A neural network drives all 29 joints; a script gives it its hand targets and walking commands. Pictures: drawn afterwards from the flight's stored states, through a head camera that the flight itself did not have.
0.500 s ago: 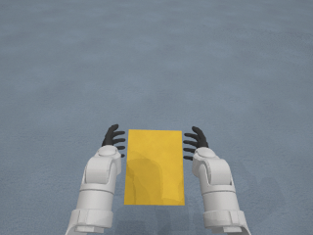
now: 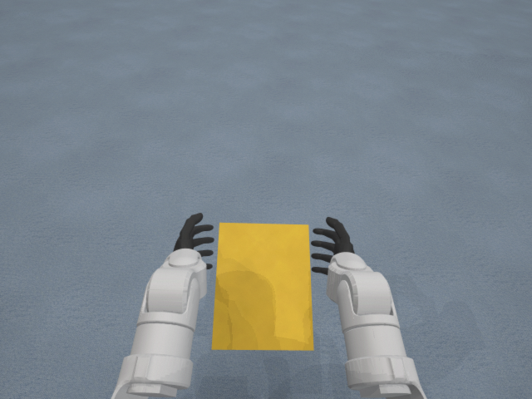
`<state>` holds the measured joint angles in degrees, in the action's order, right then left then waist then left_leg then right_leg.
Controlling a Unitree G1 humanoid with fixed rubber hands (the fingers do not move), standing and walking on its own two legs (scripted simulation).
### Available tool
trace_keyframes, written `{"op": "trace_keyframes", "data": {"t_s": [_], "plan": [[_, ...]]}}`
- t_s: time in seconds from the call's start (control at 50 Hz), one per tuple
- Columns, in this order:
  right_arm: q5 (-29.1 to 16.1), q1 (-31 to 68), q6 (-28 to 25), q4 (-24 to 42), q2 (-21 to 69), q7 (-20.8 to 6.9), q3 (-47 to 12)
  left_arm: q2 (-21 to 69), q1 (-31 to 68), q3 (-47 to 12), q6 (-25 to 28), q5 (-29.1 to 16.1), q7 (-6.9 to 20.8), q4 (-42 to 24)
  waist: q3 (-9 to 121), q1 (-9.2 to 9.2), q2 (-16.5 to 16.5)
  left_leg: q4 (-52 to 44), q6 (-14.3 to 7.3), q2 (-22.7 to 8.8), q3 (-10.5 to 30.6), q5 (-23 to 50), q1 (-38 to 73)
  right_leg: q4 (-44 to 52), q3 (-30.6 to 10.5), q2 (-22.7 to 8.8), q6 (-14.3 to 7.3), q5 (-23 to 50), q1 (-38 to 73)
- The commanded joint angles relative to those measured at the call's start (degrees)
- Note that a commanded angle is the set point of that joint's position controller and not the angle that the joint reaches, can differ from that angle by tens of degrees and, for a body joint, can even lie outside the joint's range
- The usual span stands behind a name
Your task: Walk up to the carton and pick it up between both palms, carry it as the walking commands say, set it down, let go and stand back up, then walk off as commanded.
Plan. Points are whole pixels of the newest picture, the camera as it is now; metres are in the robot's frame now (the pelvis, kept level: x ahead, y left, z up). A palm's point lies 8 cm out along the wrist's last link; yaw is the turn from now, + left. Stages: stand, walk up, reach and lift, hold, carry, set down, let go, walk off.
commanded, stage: carry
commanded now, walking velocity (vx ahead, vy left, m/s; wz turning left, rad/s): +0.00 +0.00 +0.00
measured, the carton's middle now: (261, 287) +0.32 +0.00 -0.05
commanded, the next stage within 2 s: none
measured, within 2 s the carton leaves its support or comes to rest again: neither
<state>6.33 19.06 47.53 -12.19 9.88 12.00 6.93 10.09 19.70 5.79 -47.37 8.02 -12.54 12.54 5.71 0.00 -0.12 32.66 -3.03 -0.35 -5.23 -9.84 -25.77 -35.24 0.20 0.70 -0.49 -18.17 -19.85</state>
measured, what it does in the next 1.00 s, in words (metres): stands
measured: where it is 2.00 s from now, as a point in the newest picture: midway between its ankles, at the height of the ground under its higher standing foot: outside the picture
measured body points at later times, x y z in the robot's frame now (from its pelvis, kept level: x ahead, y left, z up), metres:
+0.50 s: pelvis +0.00 +0.00 +0.00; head -0.01 +0.00 +0.45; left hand +0.33 +0.12 +0.05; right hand +0.32 -0.12 +0.04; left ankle +0.08 +0.09 -0.73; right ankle +0.00 -0.12 -0.73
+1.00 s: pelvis +0.01 +0.00 +0.00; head -0.01 +0.00 +0.45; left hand +0.33 +0.12 +0.05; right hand +0.33 -0.12 +0.05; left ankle +0.08 +0.09 -0.73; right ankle +0.00 -0.12 -0.73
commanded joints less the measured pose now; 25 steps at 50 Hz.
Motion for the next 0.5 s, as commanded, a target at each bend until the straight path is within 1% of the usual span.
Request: {"op": "trace_keyframes", "data": {"t_s": [0.0,0.02,0.04,0.06,0.08,0.1,0.12,0.14,0.16,0.18,0.2,0.22,0.24,0.26,0.28,0.3,0.32,0.34,0.36,0.38,0.4,0.42,0.44,0.46,0.48], "plan": [[-10.95,24.68,-2.38,6.11,52.82,-11.60,-23.98,52.89,23.27,-23.31,2.32,-11.78,11.97,-5.52,19.78,0.02,0.13,-6.93,-0.69,-8.04,8.69,-1.10,13.98,6.43,-4.05,-5.62,-3.85,7.01,0.91],[-13.48,28.73,-2.44,11.35,54.65,-11.50,-26.02,54.26,25.52,-25.27,2.12,-13.87,11.95,-10.70,19.59,0.19,1.11,-7.07,-0.64,-8.34,8.45,0.11,14.21,6.09,-3.49,-5.97,-3.39,8.28,1.28],[-8.55,23.83,-2.53,-0.03,51.89,-12.36,-22.51,52.13,21.58,-22.39,2.01,-9.38,12.79,1.25,20.37,0.13,2.27,-7.96,-0.30,-8.39,9.37,-1.18,14.77,5.70,-3.27,-5.07,-3.75,5.98,1.38],[-13.49,28.06,-2.94,11.00,55.99,-12.32,-27.14,55.69,24.94,-26.38,2.67,-13.56,12.53,-10.38,20.42,0.16,2.26,-7.93,-0.60,-8.56,9.62,-2.57,14.63,6.31,-3.74,-5.13,-4.06,5.28,0.52],[-12.39,28.54,-2.92,8.83,54.57,-12.14,-25.38,54.37,25.84,-24.77,2.62,-12.88,12.48,-8.24,19.63,0.12,0.78,-7.49,-0.67,-8.52,9.27,-1.29,14.51,5.92,-3.69,-5.15,-3.67,6.67,0.98],[-9.73,26.37,-3.13,1.97,52.59,-12.55,-23.20,52.40,23.56,-22.32,2.78,-10.29,12.99,-1.03,20.50,0.17,0.86,-6.88,-0.75,-8.15,8.74,-1.13,14.37,6.43,-3.98,-5.50,-3.94,6.91,1.21],[-12.73,28.09,-3.27,10.10,56.40,-12.71,-27.52,56.31,25.25,-27.01,2.89,-13.61,13.19,-9.22,20.55,0.06,0.68,-6.32,-0.72,-7.98,8.56,0.05,14.41,6.17,-4.12,-5.76,-3.91,9.07,1.45],[-10.70,27.79,-3.34,4.73,54.23,-12.75,-24.80,53.94,24.32,-23.73,2.92,-11.10,13.28,-3.15,20.59,0.14,0.28,-5.34,-0.81,-7.77,7.62,2.39,15.00,6.52,-4.65,-6.43,-4.07,10.52,1.37],[-14.51,30.10,-3.36,13.72,57.03,-12.42,-28.45,56.72,26.83,-27.13,3.12,-14.91,13.02,-12.61,22.27,0.11,-0.44,-4.71,-0.50,-7.76,7.09,4.19,15.63,6.13,-4.63,-6.59,-4.06,11.69,2.89],[-11.00,27.73,-3.03,5.24,54.38,-12.64,-24.81,54.11,25.09,-24.24,2.67,-11.61,13.17,-4.39,20.42,0.08,0.98,-5.81,-0.74,-7.74,7.42,3.61,14.61,5.94,-4.17,-6.26,-3.60,10.08,1.99],[-14.68,29.28,-2.70,13.62,56.66,-12.03,-27.49,55.93,26.13,-26.14,2.53,-15.00,12.51,-12.78,20.72,0.15,-1.08,-5.21,-0.64,-7.95,7.69,4.33,15.27,5.96,-4.05,-6.19,-3.61,10.97,1.89],[-12.64,26.59,-2.20,9.53,55.48,-12.02,-26.25,55.25,24.43,-25.85,1.90,-13.77,12.76,-8.80,21.62,0.09,-0.56,-4.99,-0.59,-7.79,7.41,4.21,15.76,5.86,-4.09,-6.16,-3.80,10.97,2.51],[-8.56,23.43,-2.53,-1.05,52.62,-12.78,-22.26,52.10,23.01,-22.91,2.29,-9.93,13.36,0.28,21.27,0.05,1.95,-6.09,-0.55,-8.28,8.16,4.51,15.76,5.38,-3.59,-5.72,-3.60,9.65,2.17],[-11.35,26.28,-3.09,6.63,55.75,-13.32,-26.63,55.82,23.65,-26.57,2.65,-12.05,13.83,-5.70,20.73,0.13,2.79,-6.13,-0.49,-8.18,8.13,3.71,15.85,5.42,-4.33,-5.61,-3.90,9.16,1.71],[-11.77,28.37,-3.21,6.70,55.45,-13.19,-25.82,55.08,25.53,-25.38,2.85,-12.22,13.62,-6.15,20.06,0.12,1.17,-5.85,-0.54,-8.00,8.06,2.79,14.68,5.72,-4.14,-5.85,-3.69,9.66,1.88],[-11.06,29.14,-3.63,5.07,53.33,-12.93,-23.55,53.18,25.65,-22.58,3.27,-11.48,13.47,-3.58,19.72,0.11,-0.32,-5.96,-0.77,-7.79,8.34,1.09,14.38,6.40,-4.70,-5.96,-3.96,8.73,1.39],[-12.14,27.92,-3.06,7.69,56.77,-13.22,-26.77,56.52,25.31,-26.10,2.88,-13.04,13.77,-6.90,20.36,0.05,-0.48,-5.82,-0.61,-7.84,8.00,1.33,15.28,6.22,-4.59,-6.19,-3.98,9.91,1.30],[-13.59,29.49,-2.95,9.92,57.95,-13.03,-27.48,56.80,27.10,-26.57,2.85,-14.10,13.56,-10.35,20.42,0.11,0.35,-6.27,-0.53,-7.95,8.22,0.81,15.00,6.07,-4.21,-5.91,-3.86,8.30,1.63],[-11.24,27.82,-2.78,4.62,56.12,-13.36,-26.30,55.81,23.55,-24.68,2.38,-11.39,13.86,-2.88,19.56,0.08,0.30,-5.97,-0.59,-7.96,8.05,1.41,14.61,6.31,-4.53,-5.98,-3.88,8.83,1.27],[-12.49,29.78,-3.18,8.92,56.55,-13.17,-27.23,56.63,25.43,-26.09,2.71,-13.00,13.91,-6.49,20.25,0.10,-0.44,-5.90,-0.40,-7.89,7.94,1.08,14.93,6.49,-4.53,-6.03,-4.05,8.61,1.61],[-11.06,27.68,-2.96,4.55,55.91,-13.48,-26.32,55.13,25.12,-25.04,2.78,-11.77,14.07,-3.88,19.96,0.10,-1.18,-5.52,-0.49,-7.73,7.63,1.06,15.07,6.85,-4.59,-6.26,-3.91,8.17,1.32],[-11.79,27.30,-2.99,6.18,56.84,-13.53,-27.24,56.10,25.43,-26.21,2.95,-12.80,14.19,-6.19,19.73,0.03,-0.97,-5.82,-0.25,-7.81,7.71,-0.17,14.97,7.06,-4.75,-6.40,-4.06,7.25,1.41],[-11.41,28.48,-2.98,4.72,56.74,-13.64,-26.72,55.79,25.64,-25.36,2.77,-12.01,14.26,-4.20,19.59,0.02,-0.47,-6.08,-0.13,-7.91,7.79,0.61,15.22,6.41,-4.41,-6.18,-3.84,8.38,1.22],[-11.22,29.22,-3.51,5.01,56.31,-13.87,-26.37,56.38,25.27,-25.42,3.03,-11.56,14.45,-3.13,20.40,0.07,2.21,-5.72,-0.20,-7.66,7.47,1.25,15.02,6.34,-4.86,-6.44,-4.14,9.68,1.53],[-11.15,29.49,-3.84,5.43,56.07,-13.90,-26.13,56.47,26.78,-25.95,3.43,-12.45,14.68,-3.89,20.70,0.05,1.20,-6.11,0.14,-8.00,7.55,2.16,16.00,5.68,-4.31,-6.06,-3.92,9.47,1.68]]}}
